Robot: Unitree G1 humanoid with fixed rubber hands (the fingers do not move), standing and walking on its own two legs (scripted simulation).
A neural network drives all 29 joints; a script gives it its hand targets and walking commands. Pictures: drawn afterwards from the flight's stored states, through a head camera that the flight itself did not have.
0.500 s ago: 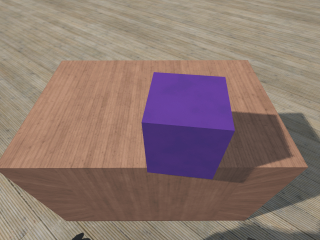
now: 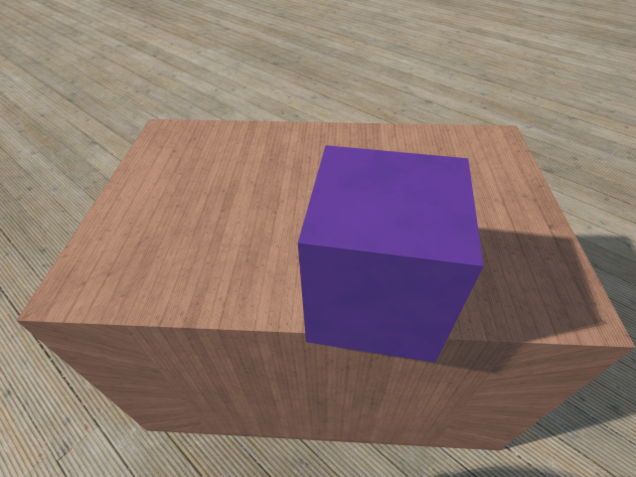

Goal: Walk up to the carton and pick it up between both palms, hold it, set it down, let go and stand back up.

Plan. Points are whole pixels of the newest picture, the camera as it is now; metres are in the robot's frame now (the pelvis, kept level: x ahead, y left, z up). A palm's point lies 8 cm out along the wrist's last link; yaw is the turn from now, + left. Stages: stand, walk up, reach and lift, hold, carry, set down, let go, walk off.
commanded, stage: stand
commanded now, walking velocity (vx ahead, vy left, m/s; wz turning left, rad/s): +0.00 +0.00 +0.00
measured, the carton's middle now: (381, 256) +0.43 -0.06 +0.01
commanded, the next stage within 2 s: none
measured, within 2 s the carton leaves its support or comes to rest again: neither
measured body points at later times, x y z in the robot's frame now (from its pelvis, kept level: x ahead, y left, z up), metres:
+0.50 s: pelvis +0.02 -0.01 +0.00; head +0.03 -0.01 +0.45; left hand +0.03 +0.23 -0.15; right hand +0.08 -0.24 -0.14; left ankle +0.06 +0.11 -0.73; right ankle -0.03 -0.10 -0.73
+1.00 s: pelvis +0.04 -0.02 +0.00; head +0.05 -0.01 +0.45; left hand +0.01 +0.22 -0.16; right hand +0.10 -0.25 -0.15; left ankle +0.06 +0.11 -0.73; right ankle -0.03 -0.10 -0.73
